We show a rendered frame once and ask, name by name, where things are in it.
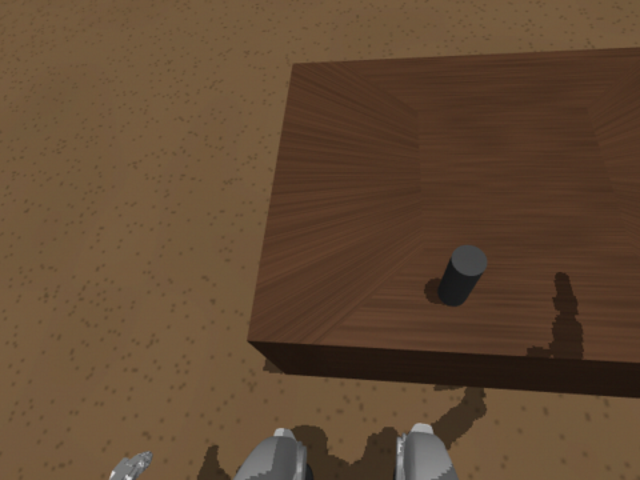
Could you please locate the left robot hand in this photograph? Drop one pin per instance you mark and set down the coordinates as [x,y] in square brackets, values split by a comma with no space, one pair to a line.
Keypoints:
[131,469]

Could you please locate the can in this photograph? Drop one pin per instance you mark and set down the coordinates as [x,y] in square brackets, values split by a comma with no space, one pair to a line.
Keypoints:
[463,271]

